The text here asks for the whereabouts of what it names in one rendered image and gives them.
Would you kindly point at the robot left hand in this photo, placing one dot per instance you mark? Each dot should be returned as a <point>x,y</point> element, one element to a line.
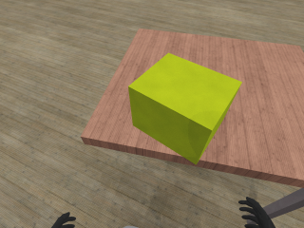
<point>63,219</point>

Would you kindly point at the robot right hand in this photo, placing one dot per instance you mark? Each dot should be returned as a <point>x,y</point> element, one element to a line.
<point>260,216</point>

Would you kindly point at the carton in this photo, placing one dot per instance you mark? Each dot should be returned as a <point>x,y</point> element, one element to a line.
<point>181,104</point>

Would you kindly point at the table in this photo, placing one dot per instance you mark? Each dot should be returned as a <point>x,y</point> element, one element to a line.
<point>262,133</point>

